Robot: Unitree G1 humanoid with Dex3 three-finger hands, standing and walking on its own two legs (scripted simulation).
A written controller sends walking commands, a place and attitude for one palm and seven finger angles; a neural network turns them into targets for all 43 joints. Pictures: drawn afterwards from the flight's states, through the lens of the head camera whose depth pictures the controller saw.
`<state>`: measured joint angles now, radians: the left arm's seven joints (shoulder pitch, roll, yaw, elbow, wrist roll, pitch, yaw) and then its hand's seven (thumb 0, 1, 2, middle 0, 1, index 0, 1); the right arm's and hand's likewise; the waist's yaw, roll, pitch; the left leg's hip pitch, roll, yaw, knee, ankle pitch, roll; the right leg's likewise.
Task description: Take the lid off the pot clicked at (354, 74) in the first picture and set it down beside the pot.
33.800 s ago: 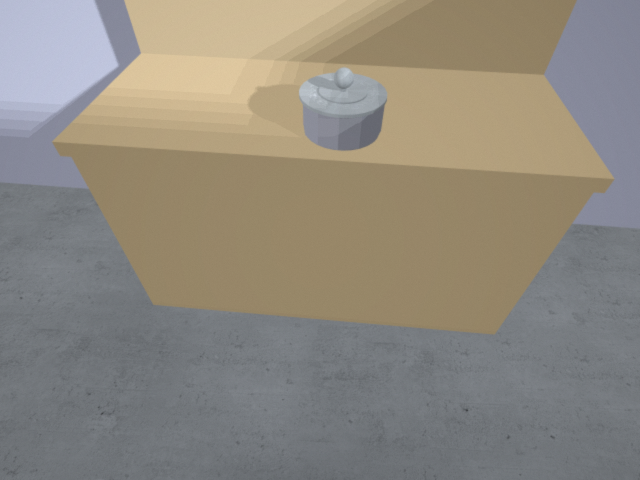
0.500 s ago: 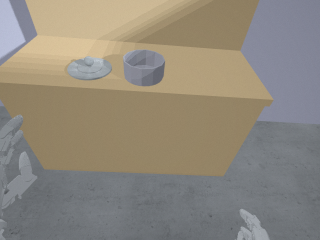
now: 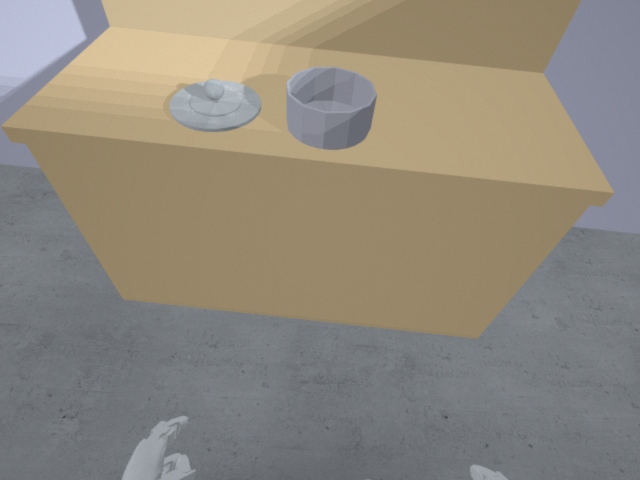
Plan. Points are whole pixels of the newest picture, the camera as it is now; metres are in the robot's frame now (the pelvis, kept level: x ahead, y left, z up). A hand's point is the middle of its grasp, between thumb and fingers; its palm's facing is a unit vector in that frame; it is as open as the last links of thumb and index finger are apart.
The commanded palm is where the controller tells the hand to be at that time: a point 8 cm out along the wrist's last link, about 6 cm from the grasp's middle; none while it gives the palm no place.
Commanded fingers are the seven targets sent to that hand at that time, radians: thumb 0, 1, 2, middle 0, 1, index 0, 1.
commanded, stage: let the arm hang, fingers relaxed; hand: left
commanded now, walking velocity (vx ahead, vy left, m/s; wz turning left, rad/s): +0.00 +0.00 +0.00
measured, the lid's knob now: (213, 89) +0.87 +0.25 +0.02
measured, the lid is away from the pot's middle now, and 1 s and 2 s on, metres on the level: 0.26 0.26 0.26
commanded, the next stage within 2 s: look to check the result in 0.86 s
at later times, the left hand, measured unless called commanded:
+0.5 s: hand out of the picture +0.07 +0.19 -0.16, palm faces +0.03 -0.97 -0.24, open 7.3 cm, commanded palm none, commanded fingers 0.00 0.90 0.90 -0.20 -0.30 -0.20 -0.30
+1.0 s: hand out of the picture +0.07 +0.15 -0.17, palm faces +0.04 -0.98 -0.20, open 7.3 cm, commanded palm none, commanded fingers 0.00 0.90 0.90 -0.20 -0.30 -0.20 -0.30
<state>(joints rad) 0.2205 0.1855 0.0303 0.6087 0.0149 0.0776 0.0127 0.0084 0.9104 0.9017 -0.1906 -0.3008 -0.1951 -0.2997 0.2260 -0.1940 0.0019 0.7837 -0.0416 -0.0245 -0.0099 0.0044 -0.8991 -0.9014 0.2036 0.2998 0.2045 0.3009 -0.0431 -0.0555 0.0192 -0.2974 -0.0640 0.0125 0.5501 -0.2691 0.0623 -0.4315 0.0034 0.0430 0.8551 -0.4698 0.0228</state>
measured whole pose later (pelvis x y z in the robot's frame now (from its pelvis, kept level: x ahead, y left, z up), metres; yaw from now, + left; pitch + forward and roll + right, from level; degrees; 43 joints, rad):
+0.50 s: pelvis +0.03 -0.01 +0.01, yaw +0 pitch +0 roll -1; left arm 0.23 0.18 0.02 1.04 0.00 0.02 0.04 0.00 0.91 0.90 -0.19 -0.30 -0.20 -0.30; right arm 0.33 -0.12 -0.02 1.04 -0.01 0.01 -0.04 0.00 -0.90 -0.90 0.20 0.30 0.20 0.30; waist -0.01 0.03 0.05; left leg -0.19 -0.04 0.00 0.48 -0.30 0.05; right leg -0.20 0.03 0.03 0.47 -0.26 -0.01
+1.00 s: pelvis +0.05 -0.02 +0.01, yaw +0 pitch +0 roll -1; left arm 0.25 0.15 0.02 1.10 0.00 0.01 0.04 0.01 0.93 0.90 -0.20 -0.30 -0.20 -0.30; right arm 0.29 -0.13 -0.03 1.08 -0.01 0.01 -0.05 0.00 -0.91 -0.90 0.20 0.30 0.20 0.30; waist -0.01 0.01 0.05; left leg -0.15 -0.01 0.00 0.48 -0.32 0.02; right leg -0.16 0.05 0.03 0.46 -0.29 -0.03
